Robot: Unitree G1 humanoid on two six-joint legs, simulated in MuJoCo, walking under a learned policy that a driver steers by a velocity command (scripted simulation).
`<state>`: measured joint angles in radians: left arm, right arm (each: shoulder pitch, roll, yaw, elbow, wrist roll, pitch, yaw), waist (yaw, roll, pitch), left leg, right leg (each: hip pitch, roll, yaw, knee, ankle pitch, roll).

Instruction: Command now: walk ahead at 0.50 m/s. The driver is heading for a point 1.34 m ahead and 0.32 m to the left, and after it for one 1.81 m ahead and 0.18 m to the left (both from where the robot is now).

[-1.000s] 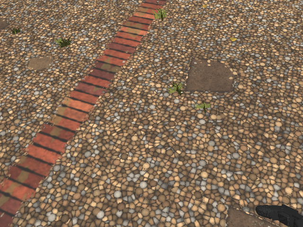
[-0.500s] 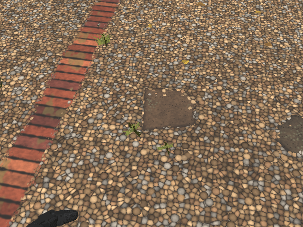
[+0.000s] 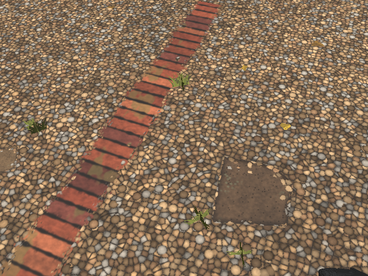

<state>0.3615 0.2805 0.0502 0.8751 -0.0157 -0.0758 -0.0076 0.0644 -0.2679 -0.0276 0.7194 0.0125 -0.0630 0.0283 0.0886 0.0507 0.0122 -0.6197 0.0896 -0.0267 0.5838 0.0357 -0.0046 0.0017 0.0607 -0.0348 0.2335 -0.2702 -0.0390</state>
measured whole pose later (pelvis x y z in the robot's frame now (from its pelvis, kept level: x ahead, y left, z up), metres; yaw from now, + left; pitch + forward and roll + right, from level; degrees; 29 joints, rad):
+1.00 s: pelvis +0.29 +0.02 -0.01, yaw +1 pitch +0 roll -1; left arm 0.16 0.24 0.07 1.00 -0.02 -0.03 0.01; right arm 0.30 -0.24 -0.03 1.02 0.01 -0.04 -0.02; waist -0.02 0.01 0.00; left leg -0.11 0.02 0.02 0.55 -0.46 0.04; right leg -0.33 0.02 -0.01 0.60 -0.28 -0.03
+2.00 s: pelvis +0.33 +0.03 +0.00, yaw +1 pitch -1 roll +0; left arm 0.13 0.24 0.04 1.12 0.00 0.01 0.03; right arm 0.20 -0.20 -0.04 1.05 0.00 -0.02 -0.03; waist 0.00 0.00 0.04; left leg -0.15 -0.01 0.03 0.45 -0.28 0.02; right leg -0.22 -0.02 0.02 0.46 -0.22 0.02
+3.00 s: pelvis +0.53 +0.02 -0.01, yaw -1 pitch +0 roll +0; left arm 0.24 0.23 0.03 1.08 -0.01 -0.02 0.04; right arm 0.05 -0.20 -0.03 0.96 -0.01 -0.05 0.01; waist 0.02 -0.02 0.05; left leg -0.38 -0.03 0.06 0.49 -0.11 0.06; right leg -0.31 -0.01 0.02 1.01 -0.58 0.04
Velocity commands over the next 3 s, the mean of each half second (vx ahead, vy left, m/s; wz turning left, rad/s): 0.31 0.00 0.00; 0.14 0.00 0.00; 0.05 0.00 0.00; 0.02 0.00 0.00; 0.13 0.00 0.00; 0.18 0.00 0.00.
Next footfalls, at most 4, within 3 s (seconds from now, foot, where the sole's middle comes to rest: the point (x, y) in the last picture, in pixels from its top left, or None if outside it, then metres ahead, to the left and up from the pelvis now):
0.10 left None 0.23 0.14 -0.78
0.52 right None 0.36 -0.09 -0.78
1.22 right None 0.46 -0.08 -0.78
1.60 left None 0.35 0.14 -0.78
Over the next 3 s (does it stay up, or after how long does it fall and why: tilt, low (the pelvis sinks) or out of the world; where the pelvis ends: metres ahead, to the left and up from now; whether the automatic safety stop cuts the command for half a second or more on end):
stays up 0.53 0.02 -0.01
